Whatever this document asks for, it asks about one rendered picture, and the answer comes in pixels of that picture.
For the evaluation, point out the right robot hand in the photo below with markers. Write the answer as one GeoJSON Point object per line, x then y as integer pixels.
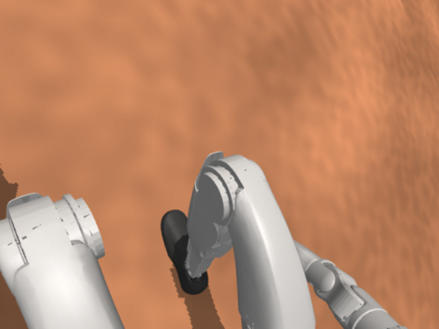
{"type": "Point", "coordinates": [307, 257]}

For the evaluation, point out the right robot foot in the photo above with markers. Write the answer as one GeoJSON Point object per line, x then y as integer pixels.
{"type": "Point", "coordinates": [175, 237]}

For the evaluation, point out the right robot arm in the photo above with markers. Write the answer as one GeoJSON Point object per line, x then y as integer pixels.
{"type": "Point", "coordinates": [353, 307]}

